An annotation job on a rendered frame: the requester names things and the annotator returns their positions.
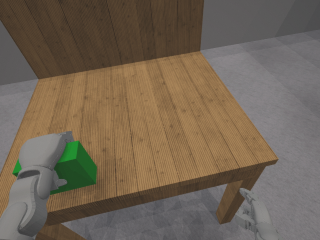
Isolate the robot right forearm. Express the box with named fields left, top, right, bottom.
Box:
left=254, top=222, right=285, bottom=240

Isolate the table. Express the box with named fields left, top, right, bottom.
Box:
left=0, top=0, right=279, bottom=240

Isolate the left robot hand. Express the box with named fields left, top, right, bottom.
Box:
left=18, top=131, right=75, bottom=191

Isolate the sponge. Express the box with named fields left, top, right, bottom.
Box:
left=12, top=140, right=97, bottom=195

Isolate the right robot hand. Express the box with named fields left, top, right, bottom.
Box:
left=235, top=188, right=273, bottom=233

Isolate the robot left forearm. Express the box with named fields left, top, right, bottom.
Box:
left=0, top=166, right=54, bottom=240

